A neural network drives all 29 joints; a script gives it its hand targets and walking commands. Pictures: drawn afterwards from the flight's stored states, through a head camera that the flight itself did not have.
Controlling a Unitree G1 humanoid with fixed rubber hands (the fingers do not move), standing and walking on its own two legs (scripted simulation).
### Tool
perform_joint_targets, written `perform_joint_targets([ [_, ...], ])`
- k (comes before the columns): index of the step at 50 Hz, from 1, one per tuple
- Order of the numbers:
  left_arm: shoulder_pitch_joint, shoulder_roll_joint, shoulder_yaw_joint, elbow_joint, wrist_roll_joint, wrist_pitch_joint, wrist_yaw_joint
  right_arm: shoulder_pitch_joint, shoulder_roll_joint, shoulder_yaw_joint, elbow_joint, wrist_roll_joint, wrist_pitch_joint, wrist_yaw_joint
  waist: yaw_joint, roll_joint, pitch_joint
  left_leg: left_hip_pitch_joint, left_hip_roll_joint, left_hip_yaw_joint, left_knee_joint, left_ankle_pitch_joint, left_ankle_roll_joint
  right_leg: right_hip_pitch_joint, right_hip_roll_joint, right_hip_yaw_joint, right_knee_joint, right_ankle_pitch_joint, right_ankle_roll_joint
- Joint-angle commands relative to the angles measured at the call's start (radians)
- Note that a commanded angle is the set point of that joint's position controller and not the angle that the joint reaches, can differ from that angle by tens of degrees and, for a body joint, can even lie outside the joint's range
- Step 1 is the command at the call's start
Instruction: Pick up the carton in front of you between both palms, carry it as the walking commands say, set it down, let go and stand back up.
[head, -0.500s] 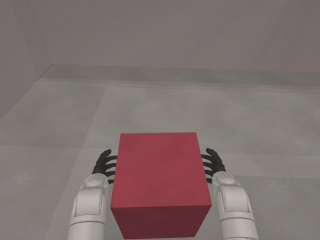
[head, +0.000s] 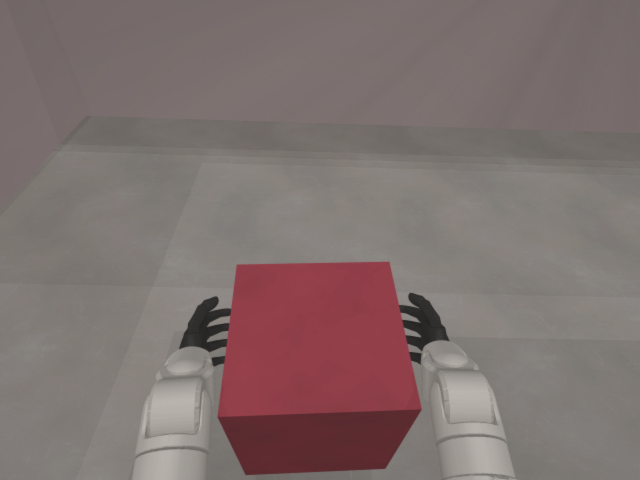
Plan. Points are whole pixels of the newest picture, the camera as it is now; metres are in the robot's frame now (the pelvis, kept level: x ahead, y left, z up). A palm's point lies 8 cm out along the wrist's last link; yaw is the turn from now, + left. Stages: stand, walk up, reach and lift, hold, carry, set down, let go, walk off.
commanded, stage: hold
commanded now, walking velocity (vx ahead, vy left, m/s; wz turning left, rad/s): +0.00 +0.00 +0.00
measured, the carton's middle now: (315, 372) +0.30 +0.01 -0.05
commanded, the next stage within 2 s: set down in 0.56 s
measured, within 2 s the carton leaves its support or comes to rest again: neither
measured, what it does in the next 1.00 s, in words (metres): stands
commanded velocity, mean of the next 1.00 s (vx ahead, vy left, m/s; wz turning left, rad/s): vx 0.00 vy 0.00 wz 0.00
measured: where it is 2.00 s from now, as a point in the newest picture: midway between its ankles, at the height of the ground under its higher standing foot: outside the picture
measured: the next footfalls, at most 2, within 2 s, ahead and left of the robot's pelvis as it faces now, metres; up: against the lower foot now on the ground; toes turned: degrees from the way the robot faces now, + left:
none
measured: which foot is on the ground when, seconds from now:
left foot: down 0.00-1.00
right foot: down 0.00-1.00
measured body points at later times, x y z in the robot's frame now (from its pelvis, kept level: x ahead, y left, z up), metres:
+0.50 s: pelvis -0.02 +0.03 +0.00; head -0.06 +0.05 +0.45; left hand +0.30 +0.14 +0.04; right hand +0.26 -0.16 +0.04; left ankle +0.06 +0.13 -0.74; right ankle -0.02 -0.10 -0.74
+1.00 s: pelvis -0.02 +0.04 -0.02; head +0.04 +0.04 +0.42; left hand +0.35 +0.16 -0.03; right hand +0.33 -0.14 -0.03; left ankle +0.06 +0.13 -0.74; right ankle -0.01 -0.10 -0.74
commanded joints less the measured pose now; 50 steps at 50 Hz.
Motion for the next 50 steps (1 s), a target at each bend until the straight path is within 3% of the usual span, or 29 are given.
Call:
perform_joint_targets([
  [1, -0.422, -0.853, -0.552, -0.1, -0.242, -0.045, -0.221, -0.348, 0.861, 0.464, -0.063, 0.199, -0.046, 0.188, -0.037, 0.007, -0.272, 0.317, -0.138, -0.193, -0.008, 0.348, 0.001, 0.044, 0.09, 0.25, -0.102, 0.417, -0.021],
  [2, -0.439, -0.833, -0.55, -0.116, -0.239, -0.05, -0.227, -0.328, 0.854, 0.447, -0.045, 0.187, -0.049, 0.184, -0.045, -0.012, -0.262, 0.261, -0.14, -0.195, -0.02, 0.289, -0.01, 0.1, 0.093, 0.248, -0.118, 0.358, -0.025],
  [3, -0.442, -0.838, -0.551, -0.099, -0.237, -0.05, -0.228, -0.354, 0.853, 0.455, -0.053, 0.188, -0.052, 0.185, -0.04, 0.01, -0.25, 0.251, -0.148, -0.192, -0.025, 0.26, -0.011, 0.099, 0.089, 0.247, -0.116, 0.36, -0.02],
  [7, -0.417, -0.839, -0.511, -0.052, -0.209, -0.053, -0.21, -0.443, 0.865, 0.492, -0.057, 0.225, -0.052, 0.206, 0.01, 0.002, -0.206, 0.304, -0.147, -0.181, -0.035, 0.143, 0.016, 0.006, 0.082, 0.246, -0.135, 0.229, -0.008],
  [9, -0.423, -0.846, -0.491, -0.029, -0.196, -0.052, -0.208, -0.467, 0.864, 0.487, -0.041, 0.224, -0.05, 0.216, 0.019, -0.001, -0.178, 0.315, -0.143, -0.179, -0.036, 0.109, 0.019, -0.03, 0.081, 0.246, -0.142, 0.172, -0.011],
  [19, -0.535, -0.916, -0.485, 0.055, -0.205, -0.048, -0.257, -0.53, 0.926, 0.441, 0.06, 0.208, -0.053, 0.25, -0.011, 0.004, -0.148, 0.344, -0.127, -0.176, -0.051, -0.042, 0.005, -0.112, 0.084, 0.229, -0.163, -0.016, -0.032],
  [30, -0.6, -0.963, -0.452, 0.126, -0.199, -0.046, -0.283, -0.597, 0.951, 0.387, 0.124, 0.191, -0.06, 0.278, -0.022, 0.031, -0.158, 0.356, -0.099, -0.203, -0.085, -0.108, -0.005, -0.129, 0.098, 0.213, -0.139, -0.036, -0.038],
  [34, -0.662, -0.98, -0.383, 0.203, -0.172, -0.057, -0.278, -0.676, 0.928, 0.323, 0.193, 0.155, -0.079, 0.294, -0.019, 0.041, -0.134, 0.341, -0.089, -0.213, -0.082, -0.166, -0.006, -0.157, 0.102, 0.207, -0.112, -0.07, -0.043],
  [38, -0.755, -0.954, -0.238, 0.341, -0.098, -0.098, -0.263, -0.792, 0.885, 0.2, 0.323, 0.074, -0.129, 0.3, -0.005, 0.037, -0.099, 0.308, -0.086, -0.222, -0.046, -0.234, -0.002, -0.236, 0.103, 0.205, -0.061, -0.119, -0.05],
  [42, -0.8, -0.85, -0.07, 0.429, 0.004, -0.154, -0.222, -0.831, 0.801, 0.046, 0.43, -0.039, -0.187, 0.267, 0.011, 0.027, -0.068, 0.23, -0.088, -0.227, 0.017, -0.219, 0.0, -0.309, 0.107, 0.212, 0.007, -0.116, -0.048],
  [45, -0.777, -0.746, 0.021, 0.446, 0.067, -0.214, -0.195, -0.79, 0.714, -0.053, 0.472, -0.112, -0.242, 0.233, 0.019, 0.016, -0.075, 0.145, -0.104, -0.206, 0.075, -0.136, -0.002, -0.375, 0.117, 0.21, 0.057, -0.077, -0.037],
  [50, -0.746, -0.672, 0.002, 0.444, 0.072, -0.381, -0.183, -0.748, 0.647, -0.055, 0.472, -0.112, -0.398, 0.205, 0.007, 0.011, -0.218, 0.01, -0.129, -0.186, 0.217, 0.105, -0.007, -0.513, 0.152, 0.196, 0.167, 0.039, -0.021],
])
